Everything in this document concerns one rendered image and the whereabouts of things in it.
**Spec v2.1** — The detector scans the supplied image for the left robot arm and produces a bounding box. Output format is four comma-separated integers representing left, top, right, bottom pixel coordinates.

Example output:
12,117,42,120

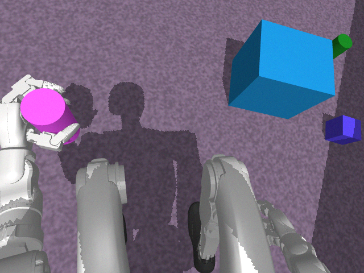
0,147,51,273

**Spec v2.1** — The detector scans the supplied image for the left robot hand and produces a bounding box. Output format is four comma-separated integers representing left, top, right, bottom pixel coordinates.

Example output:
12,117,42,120
0,75,80,152

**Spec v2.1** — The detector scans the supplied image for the right robot hand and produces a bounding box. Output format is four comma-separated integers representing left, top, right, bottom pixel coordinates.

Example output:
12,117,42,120
256,200,297,247

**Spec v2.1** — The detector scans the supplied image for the right robot foot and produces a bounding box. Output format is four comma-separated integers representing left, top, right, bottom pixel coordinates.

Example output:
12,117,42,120
188,201,215,273

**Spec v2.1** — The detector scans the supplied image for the right robot arm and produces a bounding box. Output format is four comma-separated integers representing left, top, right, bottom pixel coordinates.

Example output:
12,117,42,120
279,233,330,273

